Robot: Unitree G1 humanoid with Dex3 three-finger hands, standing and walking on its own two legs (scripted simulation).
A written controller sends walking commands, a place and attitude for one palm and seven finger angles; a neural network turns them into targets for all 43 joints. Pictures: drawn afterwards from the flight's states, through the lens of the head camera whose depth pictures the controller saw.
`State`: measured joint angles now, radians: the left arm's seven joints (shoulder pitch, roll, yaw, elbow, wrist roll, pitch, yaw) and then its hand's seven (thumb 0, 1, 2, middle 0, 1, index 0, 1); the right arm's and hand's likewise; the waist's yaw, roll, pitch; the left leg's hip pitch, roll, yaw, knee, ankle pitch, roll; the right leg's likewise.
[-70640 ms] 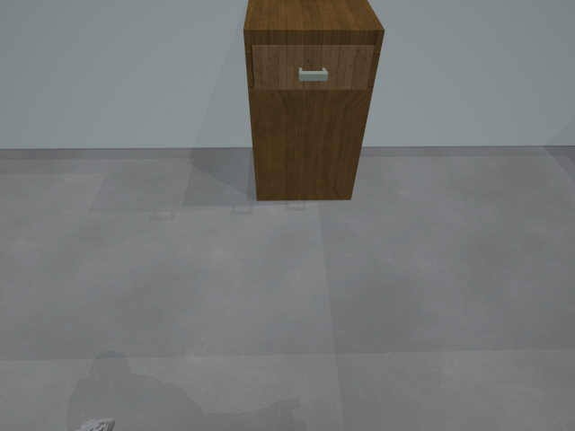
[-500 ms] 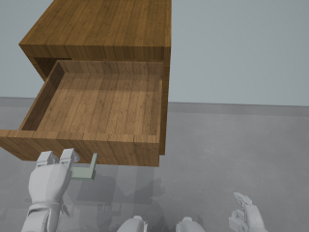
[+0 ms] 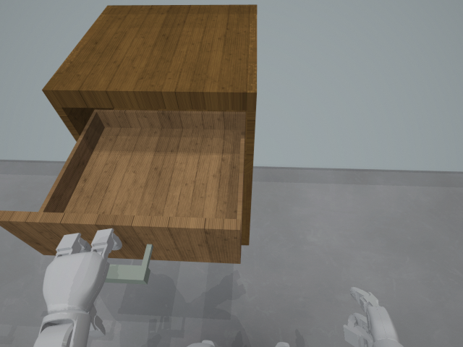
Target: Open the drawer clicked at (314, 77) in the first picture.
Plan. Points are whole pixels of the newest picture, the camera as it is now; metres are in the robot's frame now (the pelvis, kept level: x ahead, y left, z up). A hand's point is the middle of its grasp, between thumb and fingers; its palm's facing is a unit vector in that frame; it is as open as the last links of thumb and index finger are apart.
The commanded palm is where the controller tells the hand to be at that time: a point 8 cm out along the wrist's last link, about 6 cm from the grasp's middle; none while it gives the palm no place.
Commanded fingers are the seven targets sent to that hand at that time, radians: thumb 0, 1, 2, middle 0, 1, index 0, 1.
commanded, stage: lift the hand off the handle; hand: left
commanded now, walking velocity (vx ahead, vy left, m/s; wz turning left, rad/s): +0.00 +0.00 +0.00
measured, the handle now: (123, 261) +0.26 +0.23 -0.04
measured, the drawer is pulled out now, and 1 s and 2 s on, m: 0.30 0.30 0.30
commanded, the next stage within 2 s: draw the hand back to the body in 1.76 s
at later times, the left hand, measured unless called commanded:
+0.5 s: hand (82, 276) +0.22 +0.27 +0.02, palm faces +0.01 -0.06 -1.00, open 13.8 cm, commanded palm +0.19 +0.26 +0.08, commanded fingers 0.00 -0.50 0.30 -0.30 -1.20 -0.30 -1.20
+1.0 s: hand (77, 265) +0.22 +0.26 +0.06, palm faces +0.03 -0.07 -1.00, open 13.8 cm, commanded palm +0.19 +0.26 +0.12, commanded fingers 0.00 -0.50 0.30 -0.30 -1.20 -0.30 -1.20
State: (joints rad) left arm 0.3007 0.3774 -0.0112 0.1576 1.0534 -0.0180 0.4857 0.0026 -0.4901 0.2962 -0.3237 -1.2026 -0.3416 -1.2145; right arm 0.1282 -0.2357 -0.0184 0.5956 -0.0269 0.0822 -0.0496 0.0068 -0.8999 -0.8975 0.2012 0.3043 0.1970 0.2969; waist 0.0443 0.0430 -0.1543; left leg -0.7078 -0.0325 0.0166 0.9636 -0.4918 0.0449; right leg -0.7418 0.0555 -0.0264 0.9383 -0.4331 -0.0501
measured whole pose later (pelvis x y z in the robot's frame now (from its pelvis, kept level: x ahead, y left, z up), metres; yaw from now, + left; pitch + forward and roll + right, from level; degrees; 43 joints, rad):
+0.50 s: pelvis +0.01 +0.00 +0.02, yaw +0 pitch +11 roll -1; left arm 0.40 0.40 0.01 0.01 1.02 -0.03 0.43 0.00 -0.49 0.30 -0.32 -1.20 -0.33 -1.21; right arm 0.13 -0.23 -0.01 0.58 -0.02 0.08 -0.03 0.01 -0.90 -0.90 0.20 0.30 0.20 0.30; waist 0.06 0.05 -0.14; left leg -0.58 -0.03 0.02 0.86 -0.47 0.05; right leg -0.62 0.06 -0.01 0.84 -0.41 -0.05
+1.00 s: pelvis +0.01 +0.00 +0.03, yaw +0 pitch +8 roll +0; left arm 0.38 0.42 0.01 -0.07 0.98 -0.01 0.32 0.00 -0.49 0.30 -0.32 -1.20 -0.32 -1.20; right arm 0.13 -0.23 0.00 0.58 -0.01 0.08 -0.02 0.01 -0.90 -0.90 0.20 0.30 0.20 0.30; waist 0.07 0.07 -0.11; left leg -0.47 -0.04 0.02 0.75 -0.42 0.04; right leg -0.51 0.06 -0.01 0.75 -0.37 -0.05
